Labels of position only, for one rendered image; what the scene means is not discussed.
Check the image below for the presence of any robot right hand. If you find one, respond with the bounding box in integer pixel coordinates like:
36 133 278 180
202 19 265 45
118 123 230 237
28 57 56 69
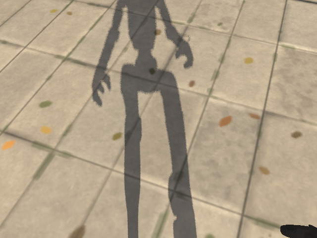
280 224 317 238

